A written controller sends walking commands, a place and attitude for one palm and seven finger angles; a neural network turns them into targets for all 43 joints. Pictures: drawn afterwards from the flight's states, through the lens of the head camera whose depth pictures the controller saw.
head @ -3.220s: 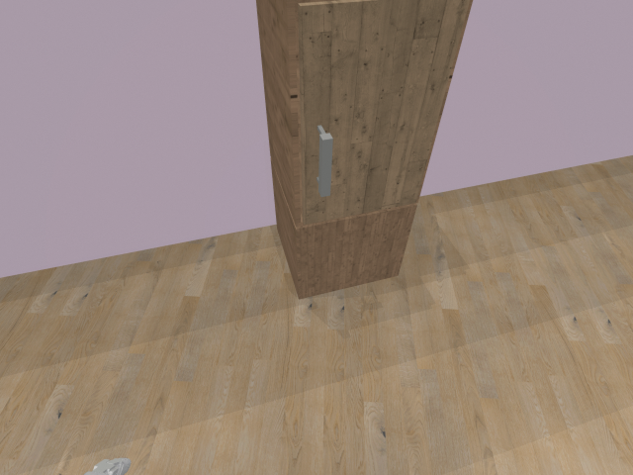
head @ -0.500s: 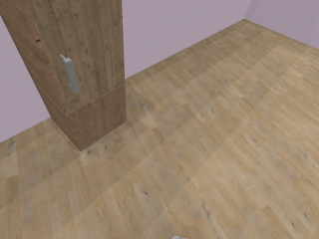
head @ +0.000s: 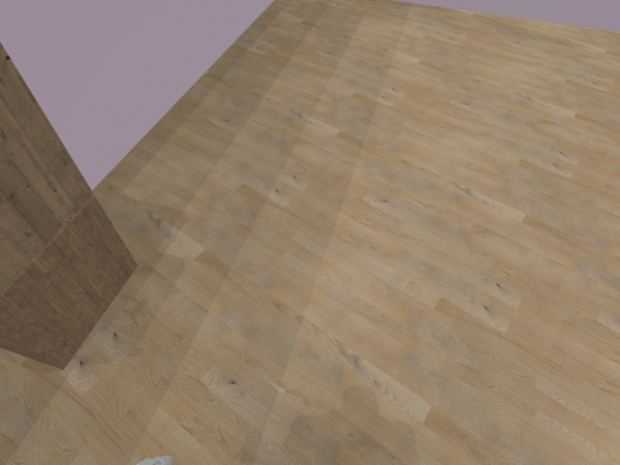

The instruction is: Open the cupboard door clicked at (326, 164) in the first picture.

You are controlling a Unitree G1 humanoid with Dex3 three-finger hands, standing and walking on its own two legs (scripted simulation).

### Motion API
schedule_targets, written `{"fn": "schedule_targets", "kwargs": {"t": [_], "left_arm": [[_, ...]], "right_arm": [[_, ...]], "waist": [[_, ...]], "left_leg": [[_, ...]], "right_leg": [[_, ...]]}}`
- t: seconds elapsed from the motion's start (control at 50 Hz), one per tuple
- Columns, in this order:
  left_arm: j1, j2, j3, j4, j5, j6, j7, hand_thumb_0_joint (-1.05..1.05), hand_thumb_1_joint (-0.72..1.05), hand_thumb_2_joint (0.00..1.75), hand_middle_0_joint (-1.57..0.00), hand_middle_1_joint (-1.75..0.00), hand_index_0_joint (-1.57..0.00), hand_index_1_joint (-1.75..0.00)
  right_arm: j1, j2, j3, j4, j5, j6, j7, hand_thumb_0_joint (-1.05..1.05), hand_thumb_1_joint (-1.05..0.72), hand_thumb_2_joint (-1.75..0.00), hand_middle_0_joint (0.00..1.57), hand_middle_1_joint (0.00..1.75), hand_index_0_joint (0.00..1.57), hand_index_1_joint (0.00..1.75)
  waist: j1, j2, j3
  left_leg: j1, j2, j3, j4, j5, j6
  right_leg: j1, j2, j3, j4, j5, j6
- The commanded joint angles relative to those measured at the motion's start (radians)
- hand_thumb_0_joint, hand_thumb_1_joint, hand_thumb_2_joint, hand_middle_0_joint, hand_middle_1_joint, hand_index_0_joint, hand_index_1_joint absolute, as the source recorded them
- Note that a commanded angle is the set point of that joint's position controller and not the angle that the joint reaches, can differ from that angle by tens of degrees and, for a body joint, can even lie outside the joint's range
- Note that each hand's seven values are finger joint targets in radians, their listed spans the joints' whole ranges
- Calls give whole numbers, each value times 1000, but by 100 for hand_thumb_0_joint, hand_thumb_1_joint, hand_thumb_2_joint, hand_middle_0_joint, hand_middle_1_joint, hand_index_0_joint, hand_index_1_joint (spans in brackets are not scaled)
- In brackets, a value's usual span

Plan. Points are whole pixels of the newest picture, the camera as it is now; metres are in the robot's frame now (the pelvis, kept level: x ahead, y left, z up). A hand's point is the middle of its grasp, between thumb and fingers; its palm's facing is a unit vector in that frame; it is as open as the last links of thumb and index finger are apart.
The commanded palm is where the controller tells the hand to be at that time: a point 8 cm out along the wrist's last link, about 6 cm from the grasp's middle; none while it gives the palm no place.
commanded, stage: walk to a spot facing it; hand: left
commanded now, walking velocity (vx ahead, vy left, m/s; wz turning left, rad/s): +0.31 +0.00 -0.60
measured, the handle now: out of the picture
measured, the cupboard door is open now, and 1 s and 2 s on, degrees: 0 0 0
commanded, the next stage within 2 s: turn to face it in 1.18 s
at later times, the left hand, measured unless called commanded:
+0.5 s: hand out of the picture +0.15 +0.21 -0.20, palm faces -0.11 -0.98 -0.15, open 7.4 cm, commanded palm none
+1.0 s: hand (282, 241) +0.56 +0.06 -0.16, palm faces -0.52 -0.84 -0.14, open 7.4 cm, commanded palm none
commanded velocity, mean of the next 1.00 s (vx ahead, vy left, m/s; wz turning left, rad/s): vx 0.33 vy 0.00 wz -0.53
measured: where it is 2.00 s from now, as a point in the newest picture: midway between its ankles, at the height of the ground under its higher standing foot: (358, 347)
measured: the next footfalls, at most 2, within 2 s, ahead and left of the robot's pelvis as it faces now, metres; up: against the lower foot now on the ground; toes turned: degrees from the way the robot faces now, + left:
right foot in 0.04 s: +0.03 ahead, -0.13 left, +0.00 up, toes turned -8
left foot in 0.46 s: +0.32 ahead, +0.09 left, +0.00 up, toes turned -5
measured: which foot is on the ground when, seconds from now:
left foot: down 0.00-0.04, up 0.06-0.44, down 0.46-1.00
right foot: up 0.00-0.02, down 0.04-0.48, up 0.50-1.00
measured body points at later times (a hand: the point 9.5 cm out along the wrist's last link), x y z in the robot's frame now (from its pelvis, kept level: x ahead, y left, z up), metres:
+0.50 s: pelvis +0.17 +0.02 -0.02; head +0.21 +0.05 +0.43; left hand +0.16 +0.26 -0.19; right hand +0.26 -0.25 -0.12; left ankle +0.28 +0.10 -0.74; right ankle +0.00 -0.12 -0.71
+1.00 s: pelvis +0.36 -0.02 +0.00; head +0.40 -0.03 +0.45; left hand +0.59 +0.11 -0.15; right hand +0.17 -0.16 -0.14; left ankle +0.28 +0.10 -0.73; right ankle +0.42 -0.20 -0.69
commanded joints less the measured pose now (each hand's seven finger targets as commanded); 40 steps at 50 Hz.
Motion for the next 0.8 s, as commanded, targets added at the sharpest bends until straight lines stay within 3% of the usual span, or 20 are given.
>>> {"fn": "schedule_targets", "kwargs": {"t": [0.0,0.02,0.04,0.06,0.08,0.14,0.16,0.28,0.36,0.38,0.4,0.42,0.44,0.46,0.48,0.52,0.56,0.6,0.7,0.78], "left_arm": [[181,194,40,-24,7,-71,18,0,90,90,-20,-30,-20,-30],[285,295,54,7,-8,-76,37,0,90,90,-20,-30,-20,-30],[313,281,54,9,-19,-77,53,0,90,90,-20,-30,-20,-30],[266,232,50,3,-18,-84,61,0,90,90,-20,-30,-20,-30],[225,224,43,-5,-16,-98,60,0,90,90,-20,-30,-20,-30],[144,159,14,-24,-11,-124,55,0,90,90,-20,-30,-20,-30],[148,155,13,-18,-8,-130,53,0,90,90,-20,-30,-20,-30],[231,162,10,20,-6,-147,52,0,90,90,-20,-30,-20,-30],[219,180,17,29,-1,-142,56,0,90,90,-20,-30,-20,-30],[202,189,20,26,-3,-143,57,0,90,90,-20,-30,-20,-30],[184,189,25,27,-8,-143,57,0,90,90,-20,-30,-20,-30],[184,163,26,29,-15,-144,53,0,90,90,-20,-30,-20,-30],[264,91,21,20,-30,-133,40,0,90,90,-20,-30,-20,-30],[257,71,5,0,-26,-132,35,0,90,90,-20,-30,-20,-30],[239,96,15,9,-20,-125,39,0,90,90,-20,-30,-20,-30],[147,86,22,14,-6,-117,16,0,90,90,-20,-30,-20,-30],[190,46,17,34,3,-98,3,0,90,90,-20,-30,-20,-30],[233,18,18,43,3,-74,6,0,90,90,-20,-30,-20,-30],[149,13,25,2,6,-56,1,0,90,90,-20,-30,-20,-30],[25,7,19,-41,8,-58,-5,0,90,90,-20,-30,-20,-30]], "right_arm": [[-4,-120,-25,-80,11,-14,14,0,-90,-90,20,30,20,30],[-131,-78,-3,-156,3,-13,25,0,-90,-90,20,30,20,30],[-200,-121,-15,-183,-3,-11,25,0,-90,-90,20,30,20,30],[-217,-122,-20,-181,-1,-12,30,0,-90,-90,20,30,20,30],[-220,-111,-21,-169,-3,-19,33,0,-90,-90,20,30,20,30],[-145,-100,-28,-128,-7,-15,36,0,-90,-90,20,30,20,30],[-135,-89,-30,-122,-5,-15,38,0,-90,-90,20,30,20,30],[-240,-67,-23,-176,3,-27,52,0,-90,-90,20,30,20,30],[-261,-66,-19,-193,10,-47,52,0,-90,-90,20,30,20,30],[-210,-75,-21,-178,9,-54,46,0,-90,-90,20,30,20,30],[-96,-97,-28,-139,6,-61,34,0,-90,-90,20,30,20,30],[70,-163,-43,-87,2,-67,17,0,-90,-90,20,30,20,30],[179,-292,-72,-55,-14,-73,6,0,-90,-90,20,30,20,30],[218,-324,-65,-54,-3,-63,4,0,-90,-90,20,30,20,30],[101,-267,-52,-69,-2,-57,2,0,-90,-90,20,30,20,30],[-40,-146,-22,-98,1,-70,1,0,-90,-90,20,30,20,30],[-73,-84,-6,-78,3,-85,-2,0,-90,-90,20,30,20,30],[-62,-68,-8,-65,7,-91,-5,0,-90,-90,20,30,20,30],[10,-57,-15,-34,13,-101,-7,0,-90,-90,20,30,20,30],[95,-57,-13,1,13,-101,-7,0,-90,-90,20,30,20,30]], "waist": [[132,-213,-151],[192,-396,-100],[194,-269,-55],[170,-185,-11],[151,-191,17],[62,-124,72],[57,-115,74],[79,-156,80],[76,-157,50],[46,-150,21],[-6,-114,-38],[-72,-12,-144],[-85,308,-283],[-81,387,-283],[-44,316,-201],[1,152,7],[56,114,33],[83,134,28],[78,75,47],[45,60,75]], "left_leg": [[-323,121,-56,243,-135,-33],[-590,-23,-125,517,-302,-76],[-637,-10,-255,607,-225,-61],[-642,17,-280,624,-120,-55],[-635,25,-287,633,-67,-60],[-508,23,-289,544,37,-89],[-476,8,-277,512,58,-93],[-460,-19,-262,331,165,-87],[-276,-59,-251,137,122,-57],[-181,-77,-245,73,126,-50],[-6,-101,-236,-11,178,-43],[221,-63,-265,-60,190,-39],[449,237,-616,-115,115,30],[424,362,-828,-264,10,87],[273,371,-803,-341,-193,93],[16,284,-640,-379,-183,73],[-74,221,-442,-369,-39,38],[-105,186,-323,-379,14,25],[17,191,-230,-400,134,46],[132,204,-186,-385,267,75]], "right_leg": [[472,-161,211,-375,-58,-121],[494,-344,610,-484,-3,-220],[438,-370,616,-510,29,-259],[399,-328,548,-503,16,-257],[360,-295,531,-501,43,-246],[199,-215,332,-486,292,-212],[182,-187,303,-483,346,-204],[190,-156,303,-477,387,-204],[167,-162,323,-418,413,-188],[157,-153,317,-362,474,-182],[121,-115,286,-238,539,-159],[68,-56,249,-14,523,-126],[-150,88,113,317,94,-69],[-269,106,145,541,-150,-62],[-287,42,180,641,-101,-71],[-310,-35,145,658,78,-64],[-248,-56,116,613,155,-52],[-249,-49,109,611,218,-40],[-414,-74,102,558,341,-10],[-494,-90,67,418,352,0]]}}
